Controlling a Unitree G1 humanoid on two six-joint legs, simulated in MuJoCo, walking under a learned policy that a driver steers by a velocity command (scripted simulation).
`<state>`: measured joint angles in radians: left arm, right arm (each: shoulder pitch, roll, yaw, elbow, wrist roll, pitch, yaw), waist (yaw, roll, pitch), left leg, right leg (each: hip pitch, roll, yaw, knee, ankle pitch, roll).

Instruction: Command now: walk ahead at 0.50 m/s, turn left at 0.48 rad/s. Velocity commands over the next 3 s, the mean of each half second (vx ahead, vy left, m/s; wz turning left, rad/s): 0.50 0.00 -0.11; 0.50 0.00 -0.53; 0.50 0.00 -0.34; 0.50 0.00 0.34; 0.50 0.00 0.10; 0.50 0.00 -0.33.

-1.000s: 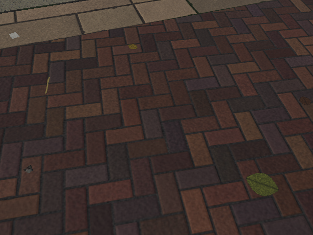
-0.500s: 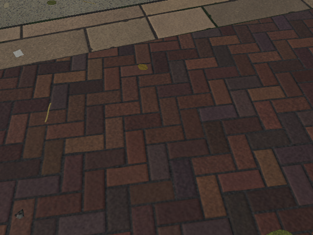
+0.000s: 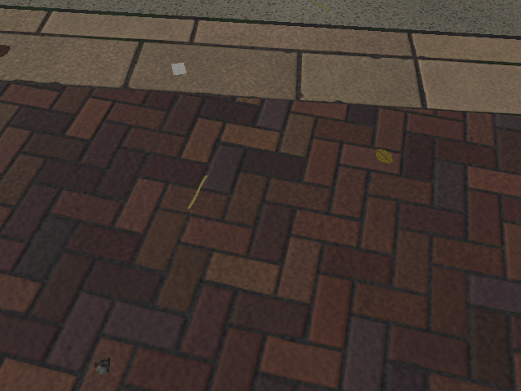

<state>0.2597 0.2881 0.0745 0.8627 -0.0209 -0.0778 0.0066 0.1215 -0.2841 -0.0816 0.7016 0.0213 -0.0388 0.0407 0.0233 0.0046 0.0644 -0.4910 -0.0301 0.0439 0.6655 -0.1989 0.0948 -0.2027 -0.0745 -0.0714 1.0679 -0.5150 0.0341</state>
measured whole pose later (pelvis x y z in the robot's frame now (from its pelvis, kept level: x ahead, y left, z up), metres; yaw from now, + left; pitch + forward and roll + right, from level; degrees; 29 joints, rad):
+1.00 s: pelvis +0.59 -0.05 +0.01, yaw -25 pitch +3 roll +1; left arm 0.36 0.31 0.08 0.73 -0.03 -0.03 0.01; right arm 0.08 -0.27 -0.05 0.67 -0.01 -0.12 0.01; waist 0.06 -0.03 -0.01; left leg -0.47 -0.03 -0.03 0.55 -0.13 0.01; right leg -0.22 0.09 0.21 0.82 -0.50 -0.04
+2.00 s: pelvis +1.04 -0.31 +0.00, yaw -20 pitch +2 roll -2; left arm 0.34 0.28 0.08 0.86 -0.02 -0.04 0.02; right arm 0.08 -0.26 -0.05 0.71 0.02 -0.04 0.06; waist 0.04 0.02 0.03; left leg -0.53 0.01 0.06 0.60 -0.12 0.11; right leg 0.08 -0.06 -0.27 0.45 -0.49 0.05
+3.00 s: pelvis +1.58 -0.53 +0.02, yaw -31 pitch +3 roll -1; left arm 0.36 0.29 0.05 0.78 -0.02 -0.05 0.00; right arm 0.07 -0.27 -0.03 0.69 0.00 -0.10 0.03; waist 0.08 0.03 0.00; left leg -0.53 0.03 -0.03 0.49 0.01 0.00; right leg -0.03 0.10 0.13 0.36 -0.37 -0.06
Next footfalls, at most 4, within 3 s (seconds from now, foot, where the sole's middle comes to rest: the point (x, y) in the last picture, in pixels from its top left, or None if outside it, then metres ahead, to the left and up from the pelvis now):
0.50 right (327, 385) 0.45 -0.13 -0.75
0.96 left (270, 270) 0.76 0.01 -0.75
1.46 right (397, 247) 0.85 -0.36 -0.75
2.00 left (358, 149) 1.22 -0.28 -0.75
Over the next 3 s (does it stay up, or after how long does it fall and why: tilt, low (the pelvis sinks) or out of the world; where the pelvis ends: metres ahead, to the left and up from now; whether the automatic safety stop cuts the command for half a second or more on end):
stays up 1.58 -0.53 0.02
